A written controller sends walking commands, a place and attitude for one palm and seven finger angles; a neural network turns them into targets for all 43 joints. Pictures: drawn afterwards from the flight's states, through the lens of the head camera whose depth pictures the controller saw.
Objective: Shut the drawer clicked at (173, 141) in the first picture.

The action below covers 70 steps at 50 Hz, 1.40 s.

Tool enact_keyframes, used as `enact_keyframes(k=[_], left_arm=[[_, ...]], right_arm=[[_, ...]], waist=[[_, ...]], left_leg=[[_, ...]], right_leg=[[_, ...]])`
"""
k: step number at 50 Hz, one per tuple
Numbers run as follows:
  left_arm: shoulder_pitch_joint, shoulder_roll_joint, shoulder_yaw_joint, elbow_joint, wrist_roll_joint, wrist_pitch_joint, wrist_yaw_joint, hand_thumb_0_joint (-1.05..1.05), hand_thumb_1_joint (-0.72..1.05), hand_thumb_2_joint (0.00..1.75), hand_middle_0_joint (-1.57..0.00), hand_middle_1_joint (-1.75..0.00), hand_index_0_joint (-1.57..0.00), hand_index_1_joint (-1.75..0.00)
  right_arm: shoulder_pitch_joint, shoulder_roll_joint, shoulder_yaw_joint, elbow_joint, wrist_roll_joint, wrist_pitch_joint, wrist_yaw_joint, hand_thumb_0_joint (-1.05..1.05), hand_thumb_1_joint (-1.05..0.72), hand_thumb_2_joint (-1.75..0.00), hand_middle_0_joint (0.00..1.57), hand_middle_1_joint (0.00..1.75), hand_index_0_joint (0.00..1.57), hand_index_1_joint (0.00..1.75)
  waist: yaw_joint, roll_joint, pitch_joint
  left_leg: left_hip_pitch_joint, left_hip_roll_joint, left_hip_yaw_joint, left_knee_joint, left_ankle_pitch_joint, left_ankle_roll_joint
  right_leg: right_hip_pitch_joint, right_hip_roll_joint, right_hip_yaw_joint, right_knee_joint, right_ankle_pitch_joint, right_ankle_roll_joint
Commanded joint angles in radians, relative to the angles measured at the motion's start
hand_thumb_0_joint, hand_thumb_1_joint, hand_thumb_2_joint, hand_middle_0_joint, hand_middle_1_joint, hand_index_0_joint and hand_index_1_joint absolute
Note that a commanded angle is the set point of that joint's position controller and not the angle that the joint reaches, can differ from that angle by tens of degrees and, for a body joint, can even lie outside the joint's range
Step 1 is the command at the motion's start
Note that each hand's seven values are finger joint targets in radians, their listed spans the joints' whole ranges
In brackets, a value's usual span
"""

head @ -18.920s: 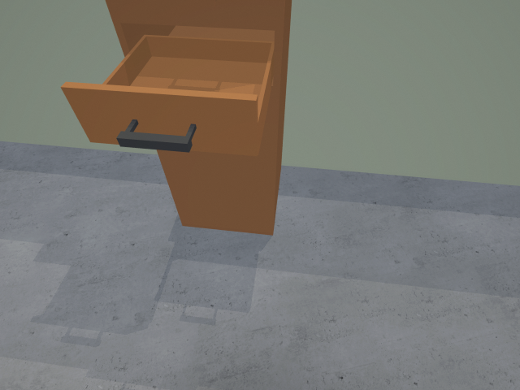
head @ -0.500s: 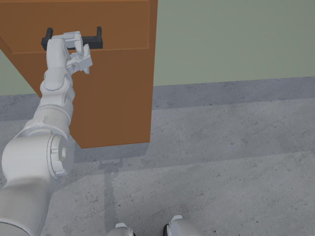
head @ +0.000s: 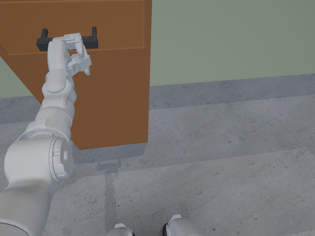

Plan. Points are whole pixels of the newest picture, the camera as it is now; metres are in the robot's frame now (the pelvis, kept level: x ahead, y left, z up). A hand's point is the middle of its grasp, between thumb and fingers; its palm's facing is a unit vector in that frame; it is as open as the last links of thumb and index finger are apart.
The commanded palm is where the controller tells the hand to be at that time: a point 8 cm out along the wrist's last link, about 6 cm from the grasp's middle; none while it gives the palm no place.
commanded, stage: pull the fist back off the drawer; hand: left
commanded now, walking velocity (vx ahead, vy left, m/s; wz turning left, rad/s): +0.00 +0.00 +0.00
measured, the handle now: (69, 37) +0.61 +0.16 +0.12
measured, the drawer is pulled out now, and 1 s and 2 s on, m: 0.00 0.00 0.00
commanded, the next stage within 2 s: draw the hand back to the body in 0.26 s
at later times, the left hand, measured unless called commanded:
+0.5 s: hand (77, 66) +0.49 +0.13 +0.13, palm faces +0.02 -1.00 -0.01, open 3.3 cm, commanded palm +0.44 +0.18 +0.13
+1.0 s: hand (31, 129) +0.32 +0.18 +0.16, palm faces +0.13 -0.98 -0.17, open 3.3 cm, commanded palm +0.29 +0.23 +0.17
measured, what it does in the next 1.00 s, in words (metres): stands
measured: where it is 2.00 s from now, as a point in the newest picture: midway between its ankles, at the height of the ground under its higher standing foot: outside the picture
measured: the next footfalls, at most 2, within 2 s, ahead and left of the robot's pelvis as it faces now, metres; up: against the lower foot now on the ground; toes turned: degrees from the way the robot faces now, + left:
none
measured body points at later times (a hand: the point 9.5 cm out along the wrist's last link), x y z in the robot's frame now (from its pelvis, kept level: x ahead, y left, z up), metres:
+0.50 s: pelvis +0.04 -0.01 +0.02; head +0.10 -0.02 +0.46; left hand +0.49 +0.18 +0.13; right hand +0.10 -0.27 -0.11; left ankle +0.01 +0.10 -0.70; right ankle +0.02 -0.11 -0.70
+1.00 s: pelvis +0.02 -0.01 +0.04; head +0.01 -0.03 +0.49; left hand +0.31 +0.23 +0.18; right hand +0.22 -0.23 -0.04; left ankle +0.01 +0.10 -0.70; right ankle +0.02 -0.11 -0.70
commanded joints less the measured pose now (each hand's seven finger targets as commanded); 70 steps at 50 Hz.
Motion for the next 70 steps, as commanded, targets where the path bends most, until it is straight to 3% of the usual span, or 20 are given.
enact_keyframes(k=[1, 4, 8, 16, 18, 19, 21, 24, 26, 29, 34, 35, 39, 43, 44, 47, 51, 55, 64, 70], left_arm=[[-0.437, 0.185, 0.026, -0.292, -0.026, -0.082, -0.004, 0.00, 0.90, 0.90, -1.40, -1.60, -1.40, -1.60], [-0.339, 0.200, 0.049, -0.328, -0.032, -0.081, -0.014, 0.00, 0.90, 0.90, -1.40, -1.60, -1.40, -1.60], [-0.220, 0.140, 0.023, -0.412, -0.046, -0.064, -0.028, 0.00, 0.90, 0.90, -1.40, -1.60, -1.40, -1.60], [-0.245, 0.081, -0.026, -0.500, -0.069, -0.045, -0.040, 0.00, 0.90, 0.90, -1.40, -1.60, -1.40, -1.60], [-0.252, 0.050, -0.054, -0.537, -0.071, -0.050, -0.043, 0.00, 0.90, 0.90, -1.40, -1.60, -1.40, -1.60], [-0.197, 0.045, -0.055, -0.581, -0.073, -0.052, -0.048, 0.00, 0.90, 0.90, -1.40, -1.60, -1.40, -1.60], [-0.057, 0.063, -0.031, -0.668, -0.090, -0.041, -0.055, 0.00, 0.90, 0.90, -1.40, -1.60, -1.40, -1.60], [0.153, 0.058, -0.017, -0.743, -0.121, 0.010, -0.075, 0.00, 0.90, 0.90, -1.40, -1.60, -1.40, -1.60], [0.264, 0.050, -0.016, -0.804, -0.138, 0.060, -0.089, 0.00, 0.90, 0.90, -1.40, -1.60, -1.40, -1.60], [0.305, 0.044, -0.032, -0.923, -0.153, 0.115, -0.101, 0.00, 0.90, 0.90, -1.40, -1.60, -1.40, -1.60], [0.378, 0.034, -0.057, -1.174, -0.176, 0.142, -0.121, 0.00, 0.90, 0.90, -1.40, -1.60, -1.40, -1.60], [0.396, 0.000, -0.086, -1.198, -0.183, 0.149, -0.130, 0.00, 0.90, 0.90, -1.40, -1.60, -1.40, -1.60], [0.453, 0.005, -0.096, -1.225, -0.199, 0.205, -0.156, 0.00, 0.90, 0.90, -1.40, -1.60, -1.40, -1.60], [0.555, 0.001, -0.084, -1.253, -0.223, 0.274, -0.181, 0.00, 0.90, 0.90, -1.40, -1.60, -1.40, -1.60], [0.626, 0.069, -0.124, -1.363, -0.122, 0.239, -0.084, 0.00, 0.90, 0.90, -1.40, -1.60, -1.40, -1.60], [0.747, 0.006, -0.155, -1.399, -0.093, 0.244, 0.007, 0.00, 0.90, 0.90, -1.40, -1.60, -1.40, -1.60], [0.774, 0.056, -0.113, -1.500, -0.062, 0.236, 0.066, 0.00, 0.90, 0.90, -1.40, -1.60, -1.40, -1.60], [0.833, 0.072, -0.093, -1.608, -0.045, 0.216, 0.096, 0.00, 0.90, 0.90, -1.40, -1.60, -1.40, -1.60], [1.210, 0.048, -0.058, -1.707, -0.041, 0.201, 0.103, 0.00, 0.90, 0.90, -1.40, -1.60, -1.40, -1.60], [1.352, 0.086, 0.017, -1.867, -0.041, 0.185, 0.110, 0.00, 0.90, 0.90, -1.40, -1.60, -1.40, -1.60]], right_arm=[[0.127, -0.160, -0.067, -0.081, 0.009, -0.004, -0.008, 0.00, -0.90, -0.90, 0.20, 0.30, 0.20, 0.30], [0.124, -0.157, -0.072, -0.098, 0.014, 0.009, -0.008, 0.00, -0.90, -0.90, 0.20, 0.30, 0.20, 0.30], [0.097, -0.142, -0.079, -0.125, 0.026, 0.023, -0.005, 0.00, -0.90, -0.90, 0.20, 0.30, 0.20, 0.30], [0.059, -0.125, -0.085, -0.106, 0.044, 0.028, -0.020, 0.00, -0.90, -0.90, 0.20, 0.30, 0.20, 0.30], [0.052, -0.121, -0.086, -0.102, 0.044, 0.024, -0.020, 0.00, -0.90, -0.90, 0.20, 0.30, 0.20, 0.30], [0.043, -0.121, -0.088, -0.115, 0.046, 0.021, -0.018, 0.00, -0.90, -0.90, 0.20, 0.30, 0.20, 0.30], [0.024, -0.117, -0.089, -0.135, 0.050, 0.019, -0.015, 0.00, -0.90, -0.90, 0.20, 0.30, 0.20, 0.30], [-0.013, -0.112, -0.089, -0.174, 0.060, 0.015, -0.011, 0.00, -0.90, -0.90, 0.20, 0.30, 0.20, 0.30], [-0.049, -0.109, -0.086, -0.203, 0.071, 0.016, -0.012, 0.00, -0.90, -0.90, 0.20, 0.30, 0.20, 0.30], [-0.109, -0.108, -0.079, -0.236, 0.084, 0.015, -0.023, 0.00, -0.90, -0.90, 0.20, 0.30, 0.20, 0.30], [-0.188, -0.090, -0.067, -0.261, 0.089, -0.019, -0.043, 0.00, -0.90, -0.90, 0.20, 0.30, 0.20, 0.30], [-0.204, -0.082, -0.062, -0.260, 0.090, -0.030, -0.045, 0.00, -0.90, -0.90, 0.20, 0.30, 0.20, 0.30], [-0.255, -0.092, -0.049, -0.257, 0.094, -0.057, -0.063, 0.00, -0.90, -0.90, 0.20, 0.30, 0.20, 0.30], [-0.321, -0.090, -0.035, -0.275, 0.101, -0.079, -0.078, 0.00, -0.90, -0.90, 0.20, 0.30, 0.20, 0.30], [-0.349, -0.075, -0.039, -0.258, 0.086, -0.069, -0.087, 0.00, -0.90, -0.90, 0.20, 0.30, 0.20, 0.30], [-0.379, -0.064, -0.025, -0.256, 0.080, -0.062, -0.096, 0.00, -0.90, -0.90, 0.20, 0.30, 0.20, 0.30], [-0.399, -0.058, -0.018, -0.241, 0.068, -0.055, -0.108, 0.00, -0.90, -0.90, 0.20, 0.30, 0.20, 0.30], [-0.419, -0.049, -0.014, -0.232, 0.057, -0.069, -0.114, 0.00, -0.90, -0.90, 0.20, 0.30, 0.20, 0.30], [-0.427, -0.053, -0.029, -0.215, 0.042, -0.081, -0.098, 0.00, -0.90, -0.90, 0.20, 0.30, 0.20, 0.30], [-0.423, -0.049, -0.039, -0.225, 0.039, -0.090, -0.094, 0.00, -0.90, -0.90, 0.20, 0.30, 0.20, 0.30]], waist=[[0.015, 0.040, -0.441], [0.046, -0.004, -0.454], [0.072, -0.021, -0.447], [0.056, -0.002, -0.374], [0.054, 0.021, -0.414], [0.079, 0.070, -0.461], [0.120, 0.088, -0.537], [0.159, -0.027, -0.517], [0.173, -0.095, -0.440], [0.169, -0.093, -0.333], [0.178, 0.005, -0.328], [0.173, 0.009, -0.306], [0.167, -0.018, -0.222], [0.195, -0.053, -0.176], [0.220, -0.062, -0.118], [0.217, -0.055, -0.054], [0.220, -0.036, -0.058], [0.230, 0.042, -0.056], [0.254, -0.031, 0.025], [0.262, -0.003, 0.020]], left_leg=[[0.326, -0.014, -0.055, -0.114, 0.216, 0.002], [0.321, -0.016, -0.042, -0.115, 0.278, 0.004], [0.339, -0.018, -0.021, -0.125, 0.347, 0.006], [0.397, -0.017, -0.020, -0.123, 0.390, 0.005], [0.446, -0.015, -0.030, -0.119, 0.442, 0.001], [0.490, -0.015, -0.029, -0.113, 0.494, -0.001], [0.549, -0.008, -0.035, -0.117, 0.624, -0.007], [0.489, -0.012, -0.013, -0.144, 0.648, 0.007], [0.429, -0.019, 0.012, -0.174, 0.594, 0.015], [0.431, -0.026, 0.020, -0.209, 0.502, 0.019], [0.527, -0.024, 0.012, -0.237, 0.498, 0.016], [0.542, -0.024, 0.006, -0.247, 0.486, 0.014], [0.539, -0.026, -0.014, -0.281, 0.361, 0.011], [0.527, -0.032, -0.027, -0.323, 0.261, 0.008], [0.566, -0.034, -0.011, -0.360, 0.258, 0.013], [0.581, -0.024, -0.025, -0.408, 0.207, 0.008], [0.643, -0.020, -0.028, -0.456, 0.210, 0.009], [0.693, -0.017, -0.033, -0.501, 0.201, 0.005], [0.696, -0.007, -0.040, -0.534, 0.286, -0.002], [0.688, -0.003, -0.041, -0.522, 0.322, -0.004]], right_leg=[[0.189, 0.031, 0.026, -0.112, 0.190, -0.004], [0.260, 0.033, 0.027, -0.102, 0.271, -0.006], [0.314, 0.034, 0.028, -0.106, 0.364, -0.004], [0.295, 0.030, 0.032, -0.121, 0.413, 0.000], [0.290, 0.029, 0.027, -0.111, 0.433, -0.002], [0.298, 0.028, 0.030, -0.103, 0.452, -0.007], [0.358, 0.024, 0.029, -0.100, 0.524, -0.008], [0.490, 0.017, 0.031, -0.111, 0.634, -0.004], [0.552, 0.010, 0.032, -0.135, 0.693, 0.004], [0.552, 0.007, 0.029, -0.171, 0.650, 0.006], [0.563, 0.006, 0.034, -0.202, 0.596, -0.001], [0.555, 0.005, 0.028, -0.212, 0.576, -0.001], [0.520, 0.005, 0.020, -0.248, 0.442, -0.004], [0.528, -0.003, 0.017, -0.283, 0.324, -0.004], [0.520, -0.019, 0.055, -0.341, 0.271, -0.005], [0.548, -0.026, 0.047, -0.380, 0.195, -0.003], [0.596, -0.023, 0.050, -0.423, 0.180, -0.004], [0.632, -0.024, 0.049, -0.456, 0.150, -0.009], [0.680, -0.013, 0.034, -0.482, 0.214, -0.010], [0.698, -0.020, 0.035, -0.470, 0.246, -0.008]])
